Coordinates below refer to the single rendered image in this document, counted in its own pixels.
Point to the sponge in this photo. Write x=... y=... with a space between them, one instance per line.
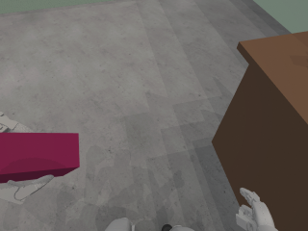
x=29 y=156

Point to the right robot hand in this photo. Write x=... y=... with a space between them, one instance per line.
x=251 y=218

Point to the robot left thigh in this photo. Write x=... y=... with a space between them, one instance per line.
x=121 y=224

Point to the table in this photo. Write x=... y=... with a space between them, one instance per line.
x=262 y=140

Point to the left robot hand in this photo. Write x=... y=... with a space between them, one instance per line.
x=12 y=191

